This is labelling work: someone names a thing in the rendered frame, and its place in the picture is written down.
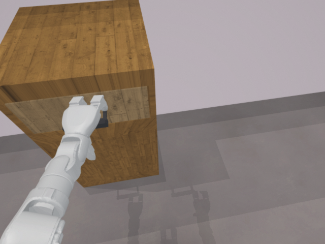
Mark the robot left hand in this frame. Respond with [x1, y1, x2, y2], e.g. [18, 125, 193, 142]
[62, 95, 108, 160]

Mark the drawer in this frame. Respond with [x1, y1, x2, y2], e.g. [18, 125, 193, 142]
[5, 86, 150, 134]

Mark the handle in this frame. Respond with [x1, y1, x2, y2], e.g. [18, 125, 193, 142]
[62, 111, 108, 131]

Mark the cabinet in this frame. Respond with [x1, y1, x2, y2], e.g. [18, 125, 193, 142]
[0, 0, 159, 188]

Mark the robot left upper arm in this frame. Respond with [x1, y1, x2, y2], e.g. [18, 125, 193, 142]
[4, 211, 65, 244]

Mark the left robot forearm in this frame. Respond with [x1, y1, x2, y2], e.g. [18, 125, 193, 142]
[0, 133, 90, 244]

